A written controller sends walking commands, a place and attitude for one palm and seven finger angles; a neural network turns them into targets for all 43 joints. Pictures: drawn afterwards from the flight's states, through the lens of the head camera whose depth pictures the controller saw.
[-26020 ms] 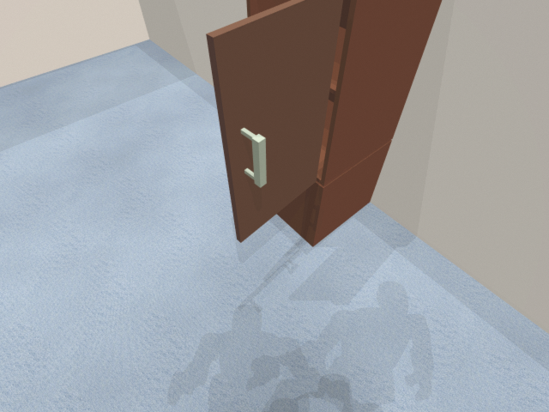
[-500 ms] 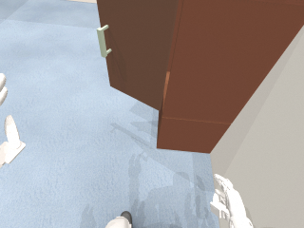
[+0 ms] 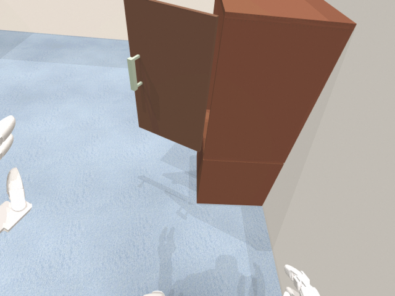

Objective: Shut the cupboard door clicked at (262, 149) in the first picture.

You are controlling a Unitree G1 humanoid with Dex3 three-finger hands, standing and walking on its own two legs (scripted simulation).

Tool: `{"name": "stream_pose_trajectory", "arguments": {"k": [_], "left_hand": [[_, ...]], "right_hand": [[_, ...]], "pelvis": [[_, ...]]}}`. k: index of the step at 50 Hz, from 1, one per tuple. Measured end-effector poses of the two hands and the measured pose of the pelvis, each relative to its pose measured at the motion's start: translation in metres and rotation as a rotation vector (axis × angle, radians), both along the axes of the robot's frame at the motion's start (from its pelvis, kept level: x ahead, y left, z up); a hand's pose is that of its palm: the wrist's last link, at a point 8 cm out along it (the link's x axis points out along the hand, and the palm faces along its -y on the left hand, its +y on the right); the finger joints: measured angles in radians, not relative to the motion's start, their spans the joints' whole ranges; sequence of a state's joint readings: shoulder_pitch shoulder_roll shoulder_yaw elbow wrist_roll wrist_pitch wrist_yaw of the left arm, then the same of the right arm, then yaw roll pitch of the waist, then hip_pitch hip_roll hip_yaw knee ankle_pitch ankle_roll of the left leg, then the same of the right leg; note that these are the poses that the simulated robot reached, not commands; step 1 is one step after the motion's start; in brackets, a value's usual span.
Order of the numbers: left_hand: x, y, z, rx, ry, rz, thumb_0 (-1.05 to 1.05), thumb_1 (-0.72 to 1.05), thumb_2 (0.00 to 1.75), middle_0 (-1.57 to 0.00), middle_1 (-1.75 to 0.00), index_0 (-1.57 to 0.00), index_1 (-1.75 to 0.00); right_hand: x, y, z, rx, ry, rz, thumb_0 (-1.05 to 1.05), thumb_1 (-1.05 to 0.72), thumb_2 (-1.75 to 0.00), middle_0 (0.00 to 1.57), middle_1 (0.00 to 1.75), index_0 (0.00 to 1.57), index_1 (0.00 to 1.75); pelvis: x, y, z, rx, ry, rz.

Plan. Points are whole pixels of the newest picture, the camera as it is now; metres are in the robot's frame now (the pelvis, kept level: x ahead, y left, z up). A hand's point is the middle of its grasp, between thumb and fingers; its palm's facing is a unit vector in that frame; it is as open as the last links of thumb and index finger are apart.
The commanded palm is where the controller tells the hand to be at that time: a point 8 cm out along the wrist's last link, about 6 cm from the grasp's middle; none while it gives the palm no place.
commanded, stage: stop stepping back and stand still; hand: left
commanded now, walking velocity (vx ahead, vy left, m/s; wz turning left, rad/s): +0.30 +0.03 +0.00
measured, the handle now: (135, 72) +0.93 +0.25 -0.02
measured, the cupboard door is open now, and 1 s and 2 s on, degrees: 63 63 63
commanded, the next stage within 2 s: let the arm hang, fingers relaxed in 0.38 s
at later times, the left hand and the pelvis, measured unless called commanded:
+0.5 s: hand (13, 191) +0.23 +0.28 +0.17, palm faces +0.39 -0.78 -0.49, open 7.4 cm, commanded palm none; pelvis +0.01 +0.02 +0.00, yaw -1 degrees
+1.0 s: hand out of the picture +0.02 +0.22 -0.17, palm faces +0.04 -0.98 -0.21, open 7.1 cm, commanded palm none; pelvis +0.01 +0.02 +0.01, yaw +1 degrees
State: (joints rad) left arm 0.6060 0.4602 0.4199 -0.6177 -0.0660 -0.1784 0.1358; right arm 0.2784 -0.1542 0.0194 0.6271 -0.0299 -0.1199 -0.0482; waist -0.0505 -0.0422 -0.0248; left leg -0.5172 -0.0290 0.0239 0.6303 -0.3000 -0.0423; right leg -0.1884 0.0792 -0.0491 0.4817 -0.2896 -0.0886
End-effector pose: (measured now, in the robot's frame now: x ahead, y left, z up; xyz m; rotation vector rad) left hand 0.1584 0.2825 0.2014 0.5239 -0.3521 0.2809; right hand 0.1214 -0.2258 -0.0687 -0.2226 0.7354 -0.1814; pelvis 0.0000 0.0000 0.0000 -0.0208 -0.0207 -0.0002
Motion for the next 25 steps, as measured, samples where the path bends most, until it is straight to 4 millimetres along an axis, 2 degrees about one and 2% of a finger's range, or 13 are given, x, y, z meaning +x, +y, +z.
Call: {"name": "stream_pose_trajectory", "arguments": {"k": [2,5,8,11,14,19,23,25], "left_hand": [[-0.013,0.005,0.007,0.026,-0.021,0.002,0.01,0.89,0.90,-0.21,-0.30,-0.21,-0.30],[-0.019,0.029,0.006,0.001,-0.052,0.093,0.01,0.89,0.90,-0.21,-0.30,-0.22,-0.30],[-0.012,0.058,-0.007,-0.066,-0.065,0.193,0.01,0.89,0.90,-0.21,-0.30,-0.22,-0.30],[-0.003,0.072,-0.026,-0.137,-0.026,0.229,0.01,0.89,0.90,-0.21,-0.30,-0.21,-0.30],[0.004,0.067,-0.034,-0.151,0.046,0.198,0.01,0.90,0.90,-0.20,-0.30,-0.20,-0.30],[0.009,0.044,-0.015,-0.070,0.051,0.093,0.02,0.89,0.90,-0.20,-0.30,-0.21,-0.30],[0.017,0.035,-0.003,0.023,0.042,0.084,0.01,0.89,0.90,-0.21,-0.30,-0.21,-0.30],[0.027,0.034,-0.009,0.036,0.073,0.094,0.01,0.89,0.90,-0.21,-0.30,-0.21,-0.30]], "right_hand": [[-0.002,0.007,-0.004,0.011,0.024,0.001,0.01,-0.90,-0.90,0.20,0.30,0.20,0.30],[-0.005,0.014,-0.007,0.009,0.049,-0.002,0.01,-0.90,-0.90,0.21,0.30,0.21,0.30],[-0.001,0.019,-0.012,-0.021,0.035,0.005,0.01,-0.90,-0.90,0.21,0.30,0.21,0.30],[0.002,0.025,-0.014,-0.028,0.019,-0.008,0.01,-0.90,-0.90,0.21,0.30,0.21,0.30],[0.002,0.034,-0.005,-0.008,-0.002,-0.010,0.01,-0.90,-0.90,0.20,0.30,0.20,0.30],[0.004,0.044,0.004,0.023,0.006,0.018,0.01,-0.90,-0.90,0.20,0.30,0.20,0.30],[0.012,0.038,-0.004,0.046,0.018,0.019,0.01,-0.90,-0.90,0.21,0.30,0.21,0.30],[0.017,0.030,-0.013,0.070,0.026,0.022,0.01,-0.90,-0.90,0.21,0.30,0.21,0.30]], "pelvis": [[-0.001,0.005,0.001,0.005,0.003,-0.015],[0.001,0.014,0.003,0.010,0.014,-0.029],[0.000,0.028,-0.004,-0.007,0.015,-0.010],[-0.006,0.039,-0.008,0.011,-0.005,-0.002],[-0.006,0.040,-0.002,0.022,-0.008,-0.006],[0.000,0.034,0.008,0.007,0.009,-0.018],[0.009,0.024,0.005,0.017,0.023,-0.028],[0.012,0.021,0.003,0.009,0.028,-0.024]]}}
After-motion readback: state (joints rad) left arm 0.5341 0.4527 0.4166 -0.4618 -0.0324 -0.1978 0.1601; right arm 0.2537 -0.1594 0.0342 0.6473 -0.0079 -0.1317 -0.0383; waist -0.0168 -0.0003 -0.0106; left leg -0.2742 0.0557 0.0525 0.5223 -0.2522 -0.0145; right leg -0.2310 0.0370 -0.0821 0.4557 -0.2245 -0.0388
